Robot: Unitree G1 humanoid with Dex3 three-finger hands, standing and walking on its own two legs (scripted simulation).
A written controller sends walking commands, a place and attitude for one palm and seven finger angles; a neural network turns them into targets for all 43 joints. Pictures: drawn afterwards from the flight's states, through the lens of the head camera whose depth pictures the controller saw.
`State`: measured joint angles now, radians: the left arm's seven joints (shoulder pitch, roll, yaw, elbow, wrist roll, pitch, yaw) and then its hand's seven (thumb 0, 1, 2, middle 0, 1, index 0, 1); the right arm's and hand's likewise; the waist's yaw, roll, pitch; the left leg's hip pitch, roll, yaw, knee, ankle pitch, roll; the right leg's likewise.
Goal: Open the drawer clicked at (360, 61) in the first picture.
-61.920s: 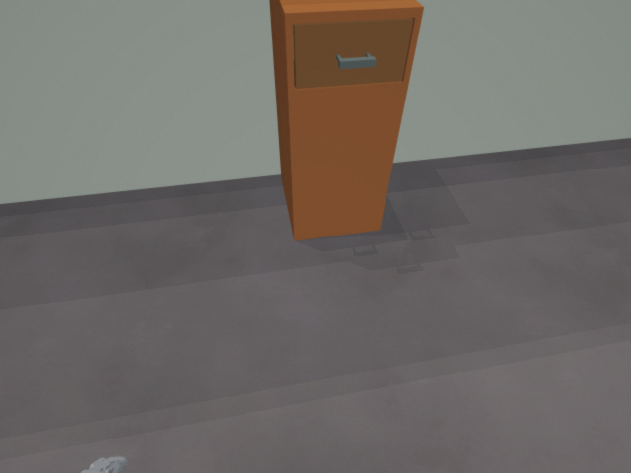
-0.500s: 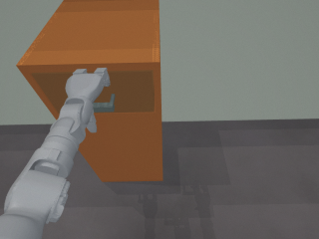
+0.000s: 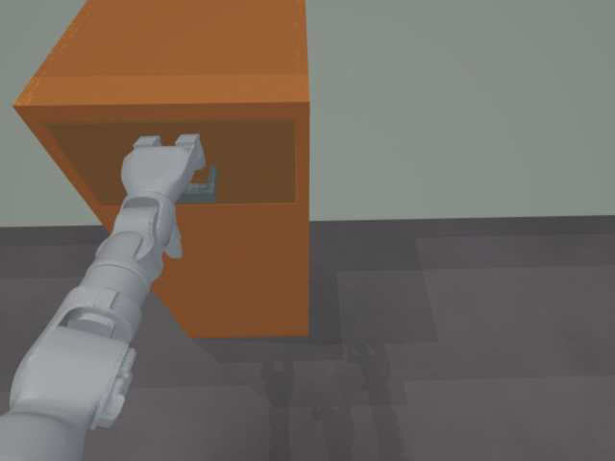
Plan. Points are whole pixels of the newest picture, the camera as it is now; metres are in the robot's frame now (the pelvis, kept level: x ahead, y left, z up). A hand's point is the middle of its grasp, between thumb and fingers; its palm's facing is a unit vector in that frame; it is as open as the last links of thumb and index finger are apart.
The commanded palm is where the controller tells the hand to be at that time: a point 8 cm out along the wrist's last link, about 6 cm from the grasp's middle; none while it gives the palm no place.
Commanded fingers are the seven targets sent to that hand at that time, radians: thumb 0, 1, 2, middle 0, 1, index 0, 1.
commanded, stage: lower the fingers behind the handle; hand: left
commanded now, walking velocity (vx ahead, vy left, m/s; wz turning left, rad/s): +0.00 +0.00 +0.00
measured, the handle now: (182, 183) +0.51 +0.18 +0.04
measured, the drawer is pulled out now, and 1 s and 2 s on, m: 0.00 0.00 0.00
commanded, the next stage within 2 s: lift the fingers back up to retry in 0.92 s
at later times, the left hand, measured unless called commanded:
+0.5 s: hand (179, 205) +0.47 +0.18 +0.04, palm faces +0.01 +0.01 -1.00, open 13.6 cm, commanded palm +0.45 +0.18 +0.07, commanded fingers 0.00 -0.50 0.30 -0.30 -1.20 -0.30 -1.20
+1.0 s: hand (179, 206) +0.47 +0.18 +0.04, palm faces +0.00 +0.00 -1.00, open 13.7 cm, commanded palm +0.45 +0.18 +0.07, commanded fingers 0.00 -0.50 0.30 -0.30 -1.20 -0.30 -1.20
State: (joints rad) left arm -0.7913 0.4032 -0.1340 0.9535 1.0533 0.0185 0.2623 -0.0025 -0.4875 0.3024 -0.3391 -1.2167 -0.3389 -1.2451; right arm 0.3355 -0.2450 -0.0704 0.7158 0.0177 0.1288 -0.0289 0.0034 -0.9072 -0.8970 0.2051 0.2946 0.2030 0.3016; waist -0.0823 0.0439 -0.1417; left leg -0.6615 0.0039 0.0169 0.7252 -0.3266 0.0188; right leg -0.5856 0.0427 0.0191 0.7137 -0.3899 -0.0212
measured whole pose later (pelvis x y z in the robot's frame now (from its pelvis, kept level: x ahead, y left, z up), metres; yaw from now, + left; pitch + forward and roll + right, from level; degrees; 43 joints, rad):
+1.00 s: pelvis -0.03 +0.01 -0.02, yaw -1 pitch +18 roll -1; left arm -0.89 0.41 -0.15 1.06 1.08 0.05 0.30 0.00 -0.49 0.30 -0.31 -1.27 -0.32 -1.26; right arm 0.37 -0.24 -0.05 0.69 0.01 0.11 -0.04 0.00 -0.91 -0.90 0.21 0.29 0.20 0.30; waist -0.11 0.04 -0.16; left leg -0.82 0.01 0.02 0.84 -0.33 0.03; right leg -0.74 0.05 0.02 0.82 -0.40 -0.01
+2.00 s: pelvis +0.01 -0.02 +0.01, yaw +1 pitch +9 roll +1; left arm -0.71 0.42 -0.17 0.76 0.98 0.04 -0.03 0.00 -0.49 0.30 -0.33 -1.21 -0.31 -1.22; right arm 0.18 -0.25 -0.02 0.62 0.04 0.16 -0.06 0.00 -0.91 -0.90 0.21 0.29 0.20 0.30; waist -0.04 0.05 -0.12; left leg -0.47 0.00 0.01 0.61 -0.29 0.00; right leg -0.41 0.04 0.01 0.63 -0.37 -0.04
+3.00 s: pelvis -0.01 +0.01 +0.01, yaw +0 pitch +13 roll -1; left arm -0.89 0.36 -0.21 0.97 1.03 0.09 0.19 0.00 -0.49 0.30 -0.36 -1.22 -0.36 -1.24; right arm 0.30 -0.23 -0.05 0.68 0.02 0.10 -0.03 0.00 -0.91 -0.90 0.21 0.29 0.20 0.30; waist -0.08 0.05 -0.13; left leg -0.61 -0.01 0.03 0.68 -0.29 0.04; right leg -0.54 0.03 0.03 0.67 -0.35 0.00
